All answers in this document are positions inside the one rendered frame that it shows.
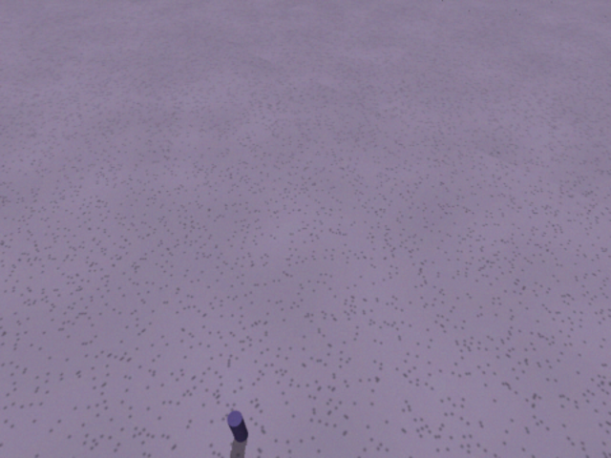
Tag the can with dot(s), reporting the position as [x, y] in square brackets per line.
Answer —
[237, 426]

